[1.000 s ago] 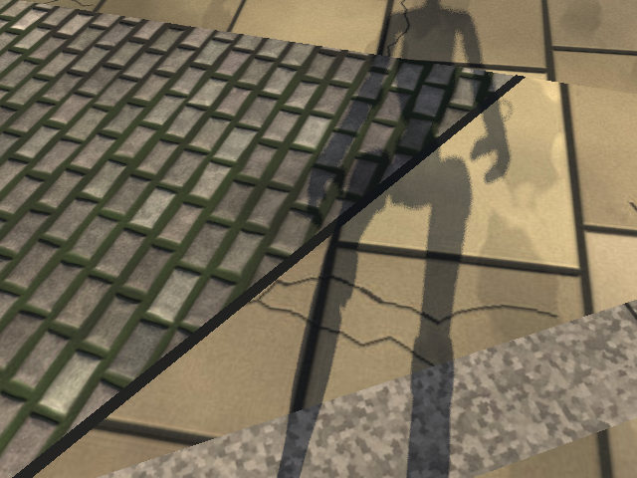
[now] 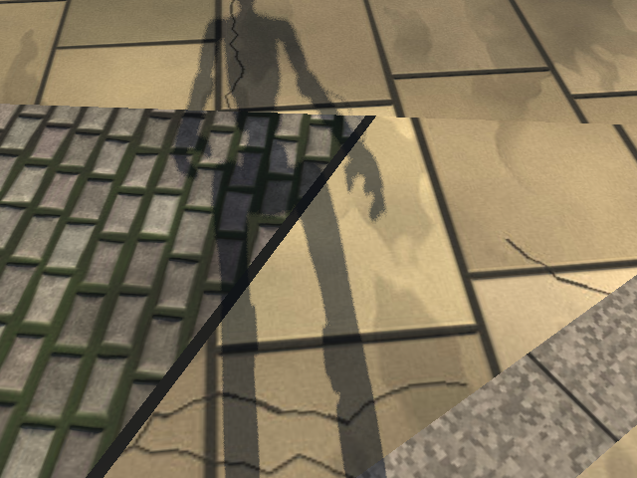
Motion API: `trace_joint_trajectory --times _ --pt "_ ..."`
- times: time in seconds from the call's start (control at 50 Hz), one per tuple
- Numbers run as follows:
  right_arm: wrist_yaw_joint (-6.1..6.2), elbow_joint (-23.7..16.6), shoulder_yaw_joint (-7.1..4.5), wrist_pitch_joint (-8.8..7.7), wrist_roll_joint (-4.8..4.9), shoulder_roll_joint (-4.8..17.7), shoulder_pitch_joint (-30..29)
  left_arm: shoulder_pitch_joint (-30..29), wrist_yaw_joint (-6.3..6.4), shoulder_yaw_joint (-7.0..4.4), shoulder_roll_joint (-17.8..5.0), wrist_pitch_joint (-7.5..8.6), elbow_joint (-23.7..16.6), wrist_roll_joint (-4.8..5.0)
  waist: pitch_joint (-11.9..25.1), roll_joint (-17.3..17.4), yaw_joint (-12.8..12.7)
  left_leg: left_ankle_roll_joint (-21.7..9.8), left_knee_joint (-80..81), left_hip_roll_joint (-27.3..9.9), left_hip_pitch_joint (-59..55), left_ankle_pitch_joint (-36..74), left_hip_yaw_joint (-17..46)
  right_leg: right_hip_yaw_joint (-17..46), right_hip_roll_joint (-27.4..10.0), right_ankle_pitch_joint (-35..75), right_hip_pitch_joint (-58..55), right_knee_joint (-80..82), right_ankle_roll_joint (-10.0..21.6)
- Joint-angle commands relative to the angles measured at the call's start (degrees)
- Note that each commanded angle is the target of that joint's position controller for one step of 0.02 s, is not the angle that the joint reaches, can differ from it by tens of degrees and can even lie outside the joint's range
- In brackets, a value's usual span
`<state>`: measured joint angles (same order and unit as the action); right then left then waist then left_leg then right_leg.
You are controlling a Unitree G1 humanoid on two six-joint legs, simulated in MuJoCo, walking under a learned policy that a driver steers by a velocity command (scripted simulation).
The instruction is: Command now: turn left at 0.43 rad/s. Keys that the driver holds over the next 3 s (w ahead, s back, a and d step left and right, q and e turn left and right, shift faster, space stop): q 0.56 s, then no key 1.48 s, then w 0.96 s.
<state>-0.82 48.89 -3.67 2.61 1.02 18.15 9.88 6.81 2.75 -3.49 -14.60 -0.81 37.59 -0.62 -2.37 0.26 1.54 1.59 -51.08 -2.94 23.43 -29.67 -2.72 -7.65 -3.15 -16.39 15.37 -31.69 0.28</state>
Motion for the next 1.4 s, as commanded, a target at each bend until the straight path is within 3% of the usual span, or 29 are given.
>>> trace_joint_trajectory --times 0.02,0.08,0.1,0.12,0.14,0.16,0.18,0.2,0.24,0.3,0.4,0.54,0.66,0.72,0.74,0.76,0.78,0.8,0.82,0.84,0.88,0.94,0.98,1.02,1.06,1.08,1.12,1.18,1.4 --pt "-0.27 -4.09 -1.05 0.47 0.08 3.09 -0.1 -3.99 0.1 -3.51 -10.52 0.88 -3.21 0.42 6.16 -7.09 -0.45 0.18 0.54 -1.61 0.58 2.64 0.26 10.63 -16.64 29.76 -5.23 8.82 11.45" --pt "-1.21 -3.9 -1.67 0.59 0.03 3.28 3.73 -5.01 0.04 -3.55 -10.14 0.14 -1.76 1.8 7.87 -7.21 1.79 -1.81 15.16 1.93 -8.72 15.08 -3.99 5.32 -14.46 23.0 -3.31 2.47 7.18" --pt "-0.97 -3.78 -2.31 0.4 -0.38 4.7 4.94 -1.96 -0.07 -3.34 -8.65 -0.04 -0.22 1.91 7.27 -3.51 1.53 -3.68 21.81 3.0 -13.08 21.71 -1.78 2.14 -11.86 14.33 0.01 -3.72 3.54" --pt "0.11 -5.2 -4.08 -0.11 -0.7 11.84 5.19 0.88 -0.25 -2.58 -5.91 -0.27 -0.27 -0.03 5.93 12.29 -0.4 -8.75 28.6 -8.42 -19.9 41.99 16.53 -3.4 -5.08 -5.27 12.72 -20.0 -2.54" --pt "-0.19 -7.12 -4.51 -1.31 -2.92 16.68 5.36 -5.01 0.22 -1.86 -4.89 -0.13 -3.85 -0.68 7.02 19.35 1.39 -21.12 31.61 -20.5 -19.63 54.82 35.48 4.17 3.43 -25.94 23.58 -33.8 -4.88" --pt "-0.79 -7.77 -3.92 -2.8 -3.66 14.71 5.88 -6.68 0.6 -2.56 -7.71 -0.08 -3.4 0.16 10.05 9.77 3.39 -22.89 32.21 -19.76 -20.57 49.66 33.31 10.76 2.42 -24.64 24.53 -39.91 -4.07" --pt "-0.63 -8.01 -3.49 -3.7 -2.91 13.23 3.69 -6.16 0.82 -2.85 -8.31 -0.02 -2.84 0.84 8.0 7.21 1.62 -20.01 31.39 -16.6 -19.99 44.96 28.35 11.82 1.63 -19.52 25.52 -40.21 -3.04" --pt "-0.03 -8.3 -3.26 -3.79 -1.48 11.75 1.07 -4.84 1.35 -3.25 -8.74 -0.04 -1.28 0.45 6.77 4.01 0.19 -16.53 30.71 -13.55 -19.79 40.24 24.83 12.21 0.54 -14.04 26.18 -38.23 -2.87" --pt "1.1 -8.98 -2.22 -3.13 -0.09 8.94 -0.9 -3.09 1.62 -3.71 -9.4 -0.2 -0.17 0.15 6.73 5.61 -1.32 -13.63 31.02 -10.53 -17.87 40.29 21.74 12.62 0.48 -7.53 23.19 -36.74 -3.37" --pt "2.01 -9.8 -2.15 -2.82 -0.43 8.57 0.9 -1.54 1.27 -3.45 -7.91 0.16 0.6 0.68 8.56 4.91 -1.15 -13.19 31.56 -8.98 -20.47 40.95 20.77 12.94 2.07 -2.68 22.64 -35.2 -4.13" --pt "2.79 -10.95 -2.39 -2.1 -0.3 8.98 1.77 -2.82 1.24 -3.41 -7.65 0.64 0.32 0.66 6.74 6.33 -0.38 -13.25 32.76 -8.03 -21.2 32.26 23.95 14.33 2.63 -0.44 23.93 -27.65 -5.79" --pt "2.88 -12.8 -2.94 -1.38 -0.52 9.63 0.62 -3.77 0.4 -3.27 -7.6 2.11 0.18 0.69 5.21 7.74 0.3 -13.84 32.15 -5.94 -16.92 23.99 29.03 15.48 3.68 -0.98 18.71 -15.89 -6.21" --pt "2.32 -14.02 -2.36 -0.69 -0.93 8.41 -0.86 -1.97 -1.19 -2.8 -7.77 3.37 0.55 1.03 7.86 7.86 0.63 -14.75 27.64 -6.15 -15.88 37.02 30.82 13.58 3.88 -3.61 9.46 -8.91 -4.89" --pt "2.26 -14.23 -1.65 -0.29 -0.32 7.28 -2.41 0.7 -2.2 -2.47 -7.24 3.91 1.21 1.04 7.85 7.34 -1.49 -13.19 25.1 -4.51 -15.09 41.1 30.85 11.98 4.04 2.31 1.83 3.02 -3.1" --pt "2.38 -14.05 -1.32 -0.25 0.03 6.54 -2.19 1.99 -2.46 -2.39 -7.22 4.12 1.62 0.66 7.33 6.44 -2.6 -11.11 24.55 -2.86 -13.19 37.26 30.11 12.19 3.16 11.23 -3.19 10.84 -1.93" --pt "2.41 -13.81 -0.79 -0.57 -0.66 4.88 0.17 1.97 -2.3 -2.62 -9.53 4.14 1.12 -0.29 8.05 2.33 -1.43 -7.9 21.75 -0.12 -10.13 27.67 27.37 17.32 -2.61 19.85 -8.5 12.08 0.15" --pt "2.17 -13.33 -0.41 -1.13 -1.87 3.53 4.85 0.25 -1.95 -2.91 -13.06 3.73 -0.06 -1.08 8.28 -9.57 2.49 -4.5 13.47 7.3 -5.01 6.16 19.37 26.18 -11.68 35.81 -12.0 11.24 5.46" --pt "2.18 -14.0 -1.08 -1.48 -1.45 5.59 2.93 1.05 -2.03 -2.08 -10.71 3.53 0.9 -1.98 6.72 -13.92 1.27 -1.45 8.48 9.23 -0.91 -5.02 14.2 32.78 -17.36 36.46 -8.34 12.25 14.09" --pt "2.42 -13.74 -1.96 -1.53 -1.43 8.49 1.65 0.76 -2.16 -1.72 -9.35 3.7 0.78 -1.18 6.18 -11.15 -0.34 0.91 1.06 7.12 0.09 -6.76 13.15 33.29 -17.5 31.95 -7.6 12.97 16.23" --pt "2.56 -13.35 -2.43 -1.27 -0.95 8.82 0.54 0.59 -2.02 -1.67 -9.3 3.69 1.13 -0.52 5.94 -9.4 -0.84 2.18 -3.57 6.67 1.83 -5.1 12.77 30.91 -15.25 28.81 -8.33 12.56 14.93" --pt "2.7 -12.06 -2.21 -0.18 -0.89 6.53 1.39 -1.08 -1.87 -1.28 -9.08 3.62 1.35 0.49 5.11 -7.66 -0.4 4.17 -6.31 5.04 2.31 -2.0 12.77 26.39 -12.33 26.75 -7.91 11.62 12.4" --pt "2.2 -11.47 -0.48 -0.23 -0.7 1.57 0.86 -1.91 -2.09 -0.86 -8.16 2.53 2.2 0.31 5.25 -9.54 -0.63 4.78 5.88 3.56 -3.51 1.31 7.28 19.31 -7.0 29.0 -6.56 10.27 10.22" --pt "2.08 -11.18 -0.32 -0.54 -0.29 1.3 -0.25 0.19 -2.14 -0.79 -8.4 1.86 3.0 0.23 6.52 -10.73 -2.17 4.41 14.88 3.51 -7.08 5.86 5.53 19.47 -6.89 30.5 -8.16 9.11 10.66" --pt "1.99 -9.65 -0.6 -0.67 -0.45 1.96 2.1 0.34 -2.3 -0.41 -8.18 1.64 3.6 0.91 6.7 -9.84 -0.68 2.86 29.28 4.05 -13.51 18.31 4.03 19.01 -6.03 27.42 -7.32 7.97 9.15" --pt "2.46 -10.36 -1.21 -0.63 -1.59 6.4 1.91 3.11 -2.8 0.29 -7.17 2.83 4.41 -0.09 7.99 -3.91 -2.17 -0.08 29.29 -1.5 -22.04 34.14 10.36 17.63 -4.09 17.54 -1.89 7.08 3.87" --pt "2.39 -9.27 -1.81 -0.51 -1.56 8.48 1.48 4.9 -3.16 0.43 -6.33 3.44 4.69 -0.47 7.81 3.87 -4.65 -3.0 25.23 -1.86 -19.3 30.99 10.39 13.0 0.2 9.86 -2.06 7.63 1.2" --pt "1.62 -9.23 -0.62 -1.01 -2.02 3.54 0.82 0.38 -3.02 0.46 -6.96 3.32 5.19 -0.41 4.95 2.75 -1.97 -3.97 27.25 -0.89 -13.05 20.64 10.88 10.86 1.65 6.1 -4.41 5.48 -1.47" --pt "1.83 -8.33 -0.28 -2.21 -2.01 3.35 1.5 0.74 -2.2 0.53 -6.4 2.35 6.07 0.07 2.13 3.81 -2.11 -2.63 27.46 -0.07 -10.53 21.27 10.41 11.2 1.41 9.31 -4.02 4.63 -1.12" --pt "2.18 -5.63 0.53 -3.36 -1.61 2.22 3.8 2.61 -1.24 0.18 -6.78 1.62 12.18 0.4 1.47 0.81 -1.95 -2.95 27.11 0.72 -10.77 22.89 9.87 11.4 1.39 11.19 -5.09 4.84 -2.53"
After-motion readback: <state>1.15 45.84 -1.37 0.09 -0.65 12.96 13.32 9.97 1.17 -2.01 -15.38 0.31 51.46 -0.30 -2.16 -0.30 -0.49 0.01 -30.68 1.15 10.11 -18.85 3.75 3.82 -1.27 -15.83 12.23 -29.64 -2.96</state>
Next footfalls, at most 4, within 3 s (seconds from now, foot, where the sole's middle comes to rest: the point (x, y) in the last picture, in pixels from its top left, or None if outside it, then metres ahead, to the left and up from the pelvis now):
0.10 left None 0.04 0.12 -0.77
0.76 right None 0.13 -0.07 -0.77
1.04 left None -0.01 0.16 -0.77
2.72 left None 0.36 0.31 -0.77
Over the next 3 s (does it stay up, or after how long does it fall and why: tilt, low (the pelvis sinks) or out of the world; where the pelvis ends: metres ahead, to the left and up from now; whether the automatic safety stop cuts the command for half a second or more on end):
stays up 0.37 0.22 0.02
